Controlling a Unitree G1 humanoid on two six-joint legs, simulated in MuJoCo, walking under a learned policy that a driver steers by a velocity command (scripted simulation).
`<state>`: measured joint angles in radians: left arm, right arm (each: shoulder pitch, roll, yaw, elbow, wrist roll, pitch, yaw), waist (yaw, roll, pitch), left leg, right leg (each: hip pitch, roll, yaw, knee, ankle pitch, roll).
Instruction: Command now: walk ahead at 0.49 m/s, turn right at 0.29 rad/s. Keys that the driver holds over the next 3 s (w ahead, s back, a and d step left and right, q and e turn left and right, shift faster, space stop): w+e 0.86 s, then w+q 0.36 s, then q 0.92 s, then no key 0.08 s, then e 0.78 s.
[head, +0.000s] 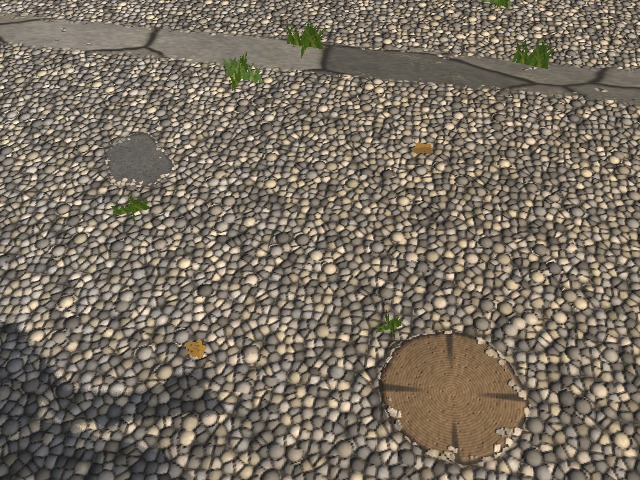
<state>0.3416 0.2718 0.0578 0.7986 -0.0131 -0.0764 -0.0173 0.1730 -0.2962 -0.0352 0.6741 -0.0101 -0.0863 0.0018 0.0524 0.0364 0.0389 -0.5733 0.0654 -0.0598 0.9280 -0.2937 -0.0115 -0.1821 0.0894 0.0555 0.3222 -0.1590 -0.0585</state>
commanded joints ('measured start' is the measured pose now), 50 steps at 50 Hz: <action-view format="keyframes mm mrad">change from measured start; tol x32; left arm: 1 -86 182 45 -88 -12 -13 16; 50 -58 165 28 -133 9 0 16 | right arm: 1 -39 -33 4 -75 -5 -20 8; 50 -86 -56 -7 -31 13 -14 15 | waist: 1 -30 -113 -5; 11 -130 274 -322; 30 -128 12 52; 37 53 -233 -451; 50 7 -94 -19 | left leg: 1 97 -11 13 -220 179 -29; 9 446 -33 -8 -457 202 22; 11 897 347 -556 -569 -103 222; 28 551 198 147 -778 366 163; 34 609 185 266 -343 979 93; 37 -184 -101 -5 474 -322 -18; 50 16 37 42 -238 428 -38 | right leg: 1 -120 -214 203 -160 96 -184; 8 -75 -226 297 16 -42 -87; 13 -641 -106 90 942 -322 47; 34 -98 -27 -171 256 5 -82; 37 637 -435 816 14 -248 -386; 50 -38 -201 84 -135 203 -167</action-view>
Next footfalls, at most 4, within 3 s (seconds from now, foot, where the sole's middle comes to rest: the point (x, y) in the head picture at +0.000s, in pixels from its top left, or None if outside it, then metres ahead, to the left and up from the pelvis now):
0.20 left None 0.28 0.15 -0.78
0.70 right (440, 476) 0.49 -0.18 -0.78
1.22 left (413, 317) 0.86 -0.14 -0.78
1.72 right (505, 298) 0.93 -0.37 -0.78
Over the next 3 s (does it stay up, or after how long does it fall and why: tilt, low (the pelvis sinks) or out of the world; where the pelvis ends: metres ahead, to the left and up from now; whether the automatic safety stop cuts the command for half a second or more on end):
stays up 0.84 -0.19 -0.01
